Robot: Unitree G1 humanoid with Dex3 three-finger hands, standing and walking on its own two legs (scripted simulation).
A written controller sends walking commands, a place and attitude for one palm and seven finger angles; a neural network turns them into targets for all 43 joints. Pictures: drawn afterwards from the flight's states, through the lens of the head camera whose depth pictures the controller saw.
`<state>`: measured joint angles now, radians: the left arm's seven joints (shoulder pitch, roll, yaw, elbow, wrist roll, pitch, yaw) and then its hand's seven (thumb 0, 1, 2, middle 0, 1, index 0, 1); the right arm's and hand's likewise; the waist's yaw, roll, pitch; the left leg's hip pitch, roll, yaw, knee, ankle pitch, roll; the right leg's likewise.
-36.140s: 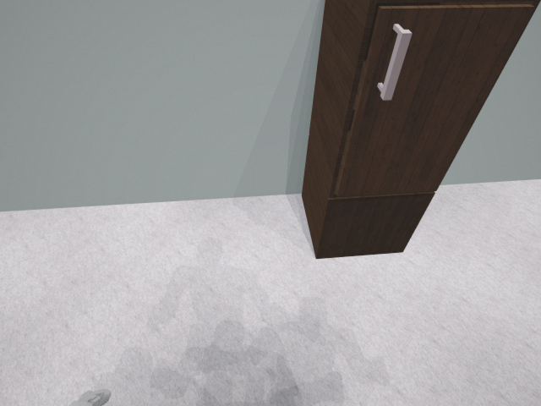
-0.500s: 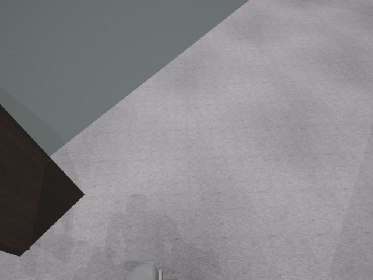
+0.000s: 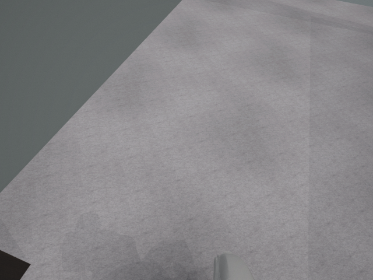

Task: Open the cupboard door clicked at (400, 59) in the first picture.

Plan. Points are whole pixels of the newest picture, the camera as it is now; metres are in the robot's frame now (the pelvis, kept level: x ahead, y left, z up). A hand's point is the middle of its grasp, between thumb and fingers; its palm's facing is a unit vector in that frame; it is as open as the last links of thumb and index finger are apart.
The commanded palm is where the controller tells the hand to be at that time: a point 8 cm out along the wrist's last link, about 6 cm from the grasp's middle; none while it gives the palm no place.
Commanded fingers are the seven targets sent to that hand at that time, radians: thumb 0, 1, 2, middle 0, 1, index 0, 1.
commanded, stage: walk to a spot facing it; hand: left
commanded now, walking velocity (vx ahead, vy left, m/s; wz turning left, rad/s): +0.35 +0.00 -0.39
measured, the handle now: out of the picture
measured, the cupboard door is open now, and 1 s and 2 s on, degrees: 48 48 48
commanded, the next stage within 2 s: turn to face it in 1.00 s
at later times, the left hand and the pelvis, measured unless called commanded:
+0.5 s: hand (155, 207) +0.32 +0.10 -0.16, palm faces -0.10 -0.96 -0.26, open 7.1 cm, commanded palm none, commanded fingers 0.00 0.90 0.90 -0.20 -0.30 -0.20 -0.30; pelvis +0.24 -0.09 +0.00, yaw -8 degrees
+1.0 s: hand (173, 143) +0.57 +0.07 -0.18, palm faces -0.15 -0.97 -0.17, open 7.3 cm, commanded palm none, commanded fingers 0.00 0.90 0.90 -0.20 -0.30 -0.20 -0.30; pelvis +0.52 -0.09 +0.00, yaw -13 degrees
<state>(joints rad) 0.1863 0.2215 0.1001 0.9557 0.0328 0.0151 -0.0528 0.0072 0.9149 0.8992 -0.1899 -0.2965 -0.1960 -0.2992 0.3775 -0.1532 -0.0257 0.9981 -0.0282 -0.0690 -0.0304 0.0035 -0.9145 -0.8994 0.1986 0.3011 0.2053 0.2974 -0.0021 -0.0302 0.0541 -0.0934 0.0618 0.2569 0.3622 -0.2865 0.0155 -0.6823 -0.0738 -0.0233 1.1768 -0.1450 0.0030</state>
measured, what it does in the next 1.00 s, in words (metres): walks ahead: right foot, then left foot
